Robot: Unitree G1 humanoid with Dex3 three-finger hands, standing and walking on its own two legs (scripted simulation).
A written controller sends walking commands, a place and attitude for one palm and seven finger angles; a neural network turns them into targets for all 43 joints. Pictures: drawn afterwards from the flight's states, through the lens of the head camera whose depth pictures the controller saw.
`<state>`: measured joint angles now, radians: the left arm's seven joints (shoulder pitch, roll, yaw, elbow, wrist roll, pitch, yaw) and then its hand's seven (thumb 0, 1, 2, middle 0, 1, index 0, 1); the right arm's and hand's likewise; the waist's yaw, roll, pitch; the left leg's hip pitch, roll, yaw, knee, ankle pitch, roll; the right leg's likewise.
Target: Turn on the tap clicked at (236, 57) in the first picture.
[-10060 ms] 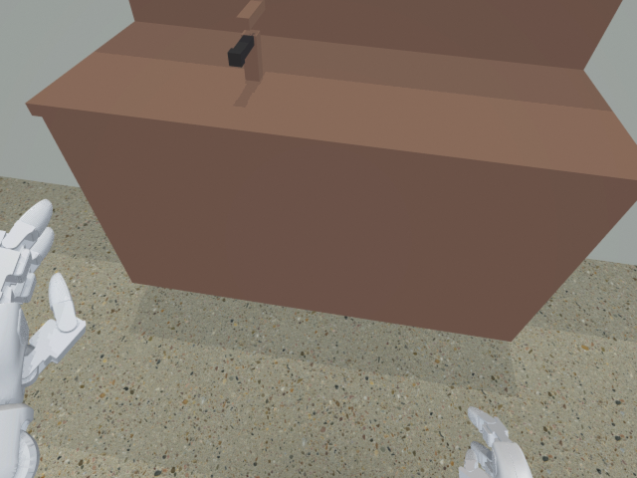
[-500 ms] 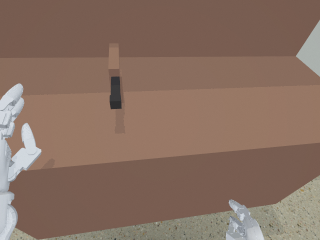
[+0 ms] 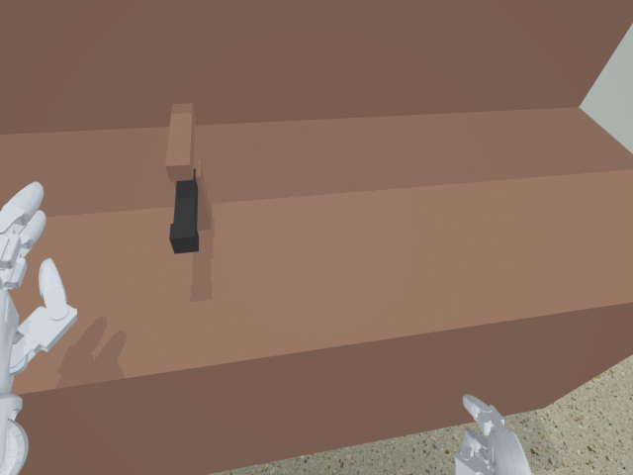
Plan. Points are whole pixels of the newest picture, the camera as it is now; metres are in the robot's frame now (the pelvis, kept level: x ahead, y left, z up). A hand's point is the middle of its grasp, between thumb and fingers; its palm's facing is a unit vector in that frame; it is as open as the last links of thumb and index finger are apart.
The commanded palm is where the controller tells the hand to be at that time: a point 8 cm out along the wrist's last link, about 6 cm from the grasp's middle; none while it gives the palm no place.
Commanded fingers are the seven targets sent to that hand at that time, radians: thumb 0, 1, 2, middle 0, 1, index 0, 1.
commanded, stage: come to a stop and stand still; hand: left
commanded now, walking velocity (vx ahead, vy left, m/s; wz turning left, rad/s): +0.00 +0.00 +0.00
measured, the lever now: (184, 237) +0.35 +0.20 +0.11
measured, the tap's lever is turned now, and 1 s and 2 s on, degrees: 0 0 0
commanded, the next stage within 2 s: look again from close up in 0.34 s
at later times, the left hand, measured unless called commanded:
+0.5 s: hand (92, 301) +0.23 +0.23 +0.16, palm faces +0.38 -0.85 -0.36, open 7.4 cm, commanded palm +0.18 +0.27 +0.17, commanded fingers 0.00 0.90 0.90 -0.20 -0.30 -0.20 -0.30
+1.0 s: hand (74, 317) +0.21 +0.24 +0.16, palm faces +0.38 -0.85 -0.37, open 7.4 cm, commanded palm +0.16 +0.27 +0.17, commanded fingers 0.00 0.90 0.90 -0.20 -0.30 -0.20 -0.30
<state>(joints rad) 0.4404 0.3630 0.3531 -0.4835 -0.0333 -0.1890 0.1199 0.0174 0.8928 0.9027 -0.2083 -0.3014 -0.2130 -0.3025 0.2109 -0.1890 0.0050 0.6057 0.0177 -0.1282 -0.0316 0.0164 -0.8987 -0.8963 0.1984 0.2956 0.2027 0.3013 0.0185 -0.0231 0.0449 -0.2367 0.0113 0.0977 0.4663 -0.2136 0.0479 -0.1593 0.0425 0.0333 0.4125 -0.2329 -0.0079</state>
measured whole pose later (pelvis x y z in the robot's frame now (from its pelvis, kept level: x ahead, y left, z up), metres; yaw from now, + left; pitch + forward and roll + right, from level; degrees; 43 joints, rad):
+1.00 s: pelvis -0.01 +0.00 +0.00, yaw -1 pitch -1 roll -1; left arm 0.45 0.37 0.36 -0.50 -0.06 -0.15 0.13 0.02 0.89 0.90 -0.21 -0.30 -0.21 -0.30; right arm 0.20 -0.17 0.01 0.57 0.02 -0.07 -0.05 0.02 -0.90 -0.90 0.20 0.30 0.20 0.30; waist 0.03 -0.03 0.06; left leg -0.23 0.02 0.11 0.43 -0.19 0.04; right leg -0.17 0.05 0.05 0.41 -0.22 -0.01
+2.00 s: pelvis +0.00 -0.09 +0.00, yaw -8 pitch -1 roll +0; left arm 0.49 0.36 0.33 -0.50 -0.08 -0.11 0.14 0.02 0.89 0.90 -0.21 -0.30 -0.21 -0.30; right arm 0.15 -0.21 0.01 0.56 0.03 -0.02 -0.04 0.02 -0.90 -0.90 0.20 0.30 0.20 0.30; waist 0.02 0.03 0.05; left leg -0.20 0.10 0.02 0.46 -0.23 0.01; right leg -0.14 0.13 -0.04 0.36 -0.20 -0.10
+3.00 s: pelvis -0.08 +0.07 +0.00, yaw -5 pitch -4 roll -3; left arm 0.38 0.36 0.36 -0.48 0.00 -0.18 0.10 0.02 0.89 0.90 -0.21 -0.30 -0.21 -0.30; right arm 0.21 -0.19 0.01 0.58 0.00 -0.13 0.01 0.02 -0.90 -0.90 0.20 0.30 0.20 0.30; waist 0.05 -0.01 0.11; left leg -0.25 -0.03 0.15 0.39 -0.10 0.07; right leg -0.17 0.00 0.02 0.43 -0.32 -0.03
